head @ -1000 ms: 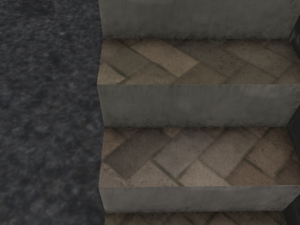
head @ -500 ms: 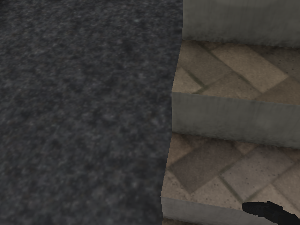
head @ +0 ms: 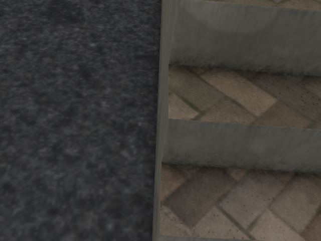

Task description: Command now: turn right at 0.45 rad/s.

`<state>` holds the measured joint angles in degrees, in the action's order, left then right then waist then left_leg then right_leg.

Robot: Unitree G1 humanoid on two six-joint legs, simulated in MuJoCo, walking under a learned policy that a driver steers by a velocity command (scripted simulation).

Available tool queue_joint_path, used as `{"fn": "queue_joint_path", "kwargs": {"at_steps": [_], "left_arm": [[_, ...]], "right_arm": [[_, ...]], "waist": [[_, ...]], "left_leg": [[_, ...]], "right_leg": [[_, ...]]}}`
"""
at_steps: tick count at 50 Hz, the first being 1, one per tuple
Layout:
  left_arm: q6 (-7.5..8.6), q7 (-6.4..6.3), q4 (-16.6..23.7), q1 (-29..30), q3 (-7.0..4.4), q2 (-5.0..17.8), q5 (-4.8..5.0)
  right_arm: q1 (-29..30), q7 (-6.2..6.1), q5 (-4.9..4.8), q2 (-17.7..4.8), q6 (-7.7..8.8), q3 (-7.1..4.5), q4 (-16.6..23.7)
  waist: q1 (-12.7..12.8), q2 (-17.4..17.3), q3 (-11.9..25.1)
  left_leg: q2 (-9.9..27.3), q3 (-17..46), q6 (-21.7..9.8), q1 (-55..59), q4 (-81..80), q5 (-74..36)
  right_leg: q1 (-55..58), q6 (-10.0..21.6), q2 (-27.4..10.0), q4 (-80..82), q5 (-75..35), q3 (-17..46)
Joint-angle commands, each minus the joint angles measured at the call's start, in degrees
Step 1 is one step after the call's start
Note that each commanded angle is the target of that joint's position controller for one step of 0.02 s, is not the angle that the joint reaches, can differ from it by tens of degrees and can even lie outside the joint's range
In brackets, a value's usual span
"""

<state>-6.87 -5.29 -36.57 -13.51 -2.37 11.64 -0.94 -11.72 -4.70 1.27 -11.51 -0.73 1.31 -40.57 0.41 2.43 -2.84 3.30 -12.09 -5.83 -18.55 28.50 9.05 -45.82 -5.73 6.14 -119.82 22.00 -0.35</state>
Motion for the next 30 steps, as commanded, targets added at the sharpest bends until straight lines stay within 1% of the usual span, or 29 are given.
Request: {"fn": "queue_joint_path", "kwargs": {"at_steps": [1,2,3,4,5,6,7,8,9,10,11,12,13,14,15,16,17,18,19,20,21,22,23,24,25,27,28,29,30], "left_arm": [[-0.30,2.07,6.17,0.60,-1.27,3.60,-1.57],[0.68,0.69,6.61,-0.79,-0.49,3.34,3.03],[0.82,0.39,6.95,-0.44,-0.52,3.95,2.72],[0.10,2.07,6.52,-5.97,-1.69,6.41,-1.93],[-0.14,3.64,7.42,-5.18,-1.60,6.84,-2.09],[0.25,5.07,8.17,-2.76,-1.48,7.89,-0.89],[0.78,5.98,7.96,-1.88,-0.82,5.79,0.25],[1.53,6.45,7.43,-1.23,-0.60,4.77,1.29],[1.57,6.67,6.66,-2.03,-0.42,4.30,0.90],[1.98,6.88,5.17,-5.46,-0.69,4.51,0.37],[2.46,6.80,3.04,-8.21,-1.04,4.78,-0.28],[3.11,6.39,1.05,-9.37,-0.91,4.40,-1.01],[3.87,6.47,0.78,-10.55,-0.76,4.07,-1.33],[4.40,5.16,4.52,-11.87,-3.05,14.11,-1.13],[5.02,3.79,5.61,-6.56,-4.22,15.72,-2.38],[5.60,2.92,5.88,-1.37,-3.21,13.08,-2.23],[5.89,2.71,6.05,0.72,-2.96,12.27,-1.96],[6.48,2.67,6.28,1.78,-2.43,10.96,-1.37],[6.84,2.94,6.10,1.76,-2.26,10.22,-1.01],[7.02,3.24,5.26,0.45,-2.41,10.42,-0.80],[7.07,3.38,4.27,-1.36,-2.77,11.00,-0.74],[7.09,3.58,3.24,-3.83,-3.04,11.05,-0.50],[6.97,3.55,2.49,-5.08,-3.19,11.04,-0.63],[6.71,3.48,2.31,-4.89,-3.18,10.59,-0.91],[6.50,3.35,2.52,-3.47,-3.36,10.45,-1.17],[6.05,3.11,2.93,-2.28,-3.74,10.34,-1.10],[5.87,3.20,3.06,-1.33,-4.00,10.50,-1.08],[5.89,3.26,3.22,0.20,-4.18,10.54,-1.24],[5.64,2.02,6.22,7.09,-3.65,10.60,3.50]], "right_arm": [[0.11,0.44,0.34,-9.17,3.20,-2.87,5.01],[5.59,-0.33,-1.06,-8.28,1.52,-2.42,9.04],[7.34,-0.90,-1.41,-7.88,0.92,-2.58,10.11],[-2.20,0.61,1.92,-12.07,2.25,-4.58,6.50],[1.30,1.12,1.01,-11.79,2.28,-4.72,7.09],[4.06,1.02,0.19,-11.79,2.51,-4.41,8.26],[5.82,0.98,0.10,-11.77,2.35,-4.59,8.99],[3.47,1.05,0.49,-11.41,1.60,-4.85,8.52],[-0.80,1.31,0.92,-10.96,0.00,-5.39,7.44],[-2.77,1.58,0.41,-10.85,-1.38,-5.75,6.63],[-2.11,1.92,0.08,-10.55,-2.15,-5.82,6.15],[-2.43,2.59,-0.33,-9.88,-2.31,-6.21,5.73],[-0.72,3.38,-0.80,-7.50,-2.11,-5.74,6.56],[4.39,3.80,0.04,-4.44,-1.58,-4.46,11.00],[8.41,3.69,-0.04,-6.63,-1.38,-4.88,12.36],[7.67,3.78,0.40,-6.75,-1.48,-4.88,11.23],[6.06,3.61,1.23,-6.70,-1.43,-4.96,10.24],[5.26,3.44,2.37,-8.22,-1.51,-5.48,9.70],[4.09,3.68,2.78,-8.87,-1.47,-5.75,8.88],[4.18,3.85,2.42,-8.44,-1.43,-5.64,8.98],[4.61,3.98,1.88,-7.84,-1.50,-5.30,9.34],[4.32,4.33,1.64,-7.71,-1.42,-5.13,9.38],[5.23,4.51,1.21,-6.81,-1.26,-4.81,9.72],[7.08,4.63,0.83,-5.66,-1.23,-4.23,10.47],[6.65,4.40,0.41,-4.64,-1.45,-3.84,10.20],[6.71,3.74,-0.06,-4.93,-1.37,-3.77,10.56],[6.08,3.37,-0.39,-5.31,-1.36,-3.89,10.49],[4.89,2.88,-0.52,-5.57,-1.31,-3.93,10.15],[5.65,2.32,-3.76,-7.04,-0.32,-4.68,10.86]], "waist": [[1.13,-6.60,7.20],[0.99,-11.63,6.11],[1.20,-12.90,5.94],[1.95,-11.67,12.62],[2.78,-12.47,8.53],[2.58,-9.67,5.58],[1.41,-10.14,3.94],[-1.41,-12.26,3.62],[-3.57,-15.00,5.93],[-3.57,-12.74,7.94],[-2.00,-7.69,6.44],[-1.82,0.97,2.15],[-0.57,8.71,-1.11],[2.64,15.80,-3.49],[2.96,8.01,-5.71],[-0.50,4.87,-4.62],[-1.93,4.33,-2.97],[-2.54,2.79,-1.21],[-2.52,1.39,1.02],[-2.18,1.48,2.98],[-1.54,1.62,4.30],[-1.06,1.47,5.40],[-0.10,2.76,5.55],[0.59,4.17,6.08],[0.37,6.93,6.85],[0.47,6.86,6.66],[0.23,7.35,6.51],[-0.40,7.43,6.87],[-2.73,8.61,10.14]], "left_leg": [[14.52,9.61,-6.50,3.32,-8.97,-4.28],[14.73,11.48,-8.06,5.22,-13.46,0.58],[16.33,13.11,-8.73,6.95,-14.14,1.99],[16.41,13.05,-5.13,6.76,-19.00,28.22],[15.07,10.70,-2.07,2.72,-21.64,29.93],[14.24,7.68,-0.22,0.60,-22.60,29.47],[13.06,4.13,0.55,-1.07,-22.40,26.35],[13.07,4.31,-0.46,4.35,-21.11,21.96],[15.07,5.88,-1.69,8.58,-18.45,18.06],[15.73,6.67,-1.87,8.58,-16.42,15.79],[14.01,4.48,0.26,7.34,-12.06,17.50],[10.12,0.00,3.66,3.90,-3.59,21.46],[6.75,-1.05,6.92,-13.49,12.57,26.96],[0.47,3.22,12.25,-27.47,21.69,24.36],[0.67,10.24,13.58,-25.11,33.73,19.52],[-0.46,11.79,13.63,-22.57,40.61,15.43],[-1.50,11.26,13.25,-22.70,44.86,13.32],[-2.43,10.77,12.60,-22.47,48.46,12.48],[-2.99,10.53,12.06,-21.56,49.77,12.00],[-3.59,10.05,11.41,-22.07,50.08,12.42],[-3.83,9.90,10.85,-23.30,48.03,13.25],[-3.91,10.35,10.16,-24.22,44.74,13.30],[-4.11,9.95,9.45,-24.97,40.71,13.99],[-4.21,9.73,8.83,-24.53,37.91,14.67],[-4.40,9.77,8.38,-21.52,35.36,15.12],[-4.99,10.13,7.74,-15.54,27.13,15.96],[-5.48,10.16,7.52,-12.25,22.96,16.17],[-5.65,10.11,7.20,-8.56,18.59,16.66],[-4.58,11.92,9.54,-4.06,10.76,13.93]], "right_leg": [[4.47,2.02,-1.10,8.35,-3.35,-1.55],[4.65,-0.85,-2.60,8.93,0.43,2.73],[4.49,-1.59,-4.15,13.62,1.86,2.96],[9.38,4.00,-2.43,18.09,2.52,-3.26],[14.59,6.22,-3.59,28.52,3.06,-4.15],[18.63,7.80,-4.91,49.64,7.33,-2.70],[26.34,9.38,-3.60,64.21,13.03,-4.25],[27.59,10.31,-3.14,75.99,16.78,-3.79],[30.40,11.16,-3.55,81.72,16.78,-4.06],[35.56,12.24,-3.07,88.17,7.33,-5.82],[37.62,13.16,-1.97,97.40,1.84,-6.89],[36.91,12.83,-1.06,104.26,-0.64,-3.67],[42.80,13.96,-9.37,103.75,-1.62,11.85],[38.45,20.33,-24.39,106.36,-15.79,36.05],[32.14,26.16,-26.45,107.91,-18.35,32.79],[29.93,25.04,-23.27,105.60,-24.23,25.52],[31.06,23.41,-20.07,102.88,-30.76,20.92],[32.63,22.31,-18.18,99.48,-42.15,17.86],[34.87,21.54,-17.06,96.83,-51.71,15.66],[38.36,20.76,-16.38,94.96,-57.23,15.23],[42.25,20.20,-15.99,93.72,-59.29,15.40],[45.82,19.84,-16.28,92.74,-57.91,16.77],[48.28,19.35,-16.05,92.23,-56.93,17.37],[49.62,19.00,-16.02,91.35,-58.01,18.08],[48.37,18.76,-15.72,90.66,-58.62,17.95],[45.11,17.43,-15.92,90.68,-57.65,19.86],[43.42,16.57,-15.67,90.58,-57.69,20.69],[42.24,15.75,-15.72,90.36,-57.92,20.91],[41.51,14.79,-18.07,90.98,-52.94,25.95]]}}
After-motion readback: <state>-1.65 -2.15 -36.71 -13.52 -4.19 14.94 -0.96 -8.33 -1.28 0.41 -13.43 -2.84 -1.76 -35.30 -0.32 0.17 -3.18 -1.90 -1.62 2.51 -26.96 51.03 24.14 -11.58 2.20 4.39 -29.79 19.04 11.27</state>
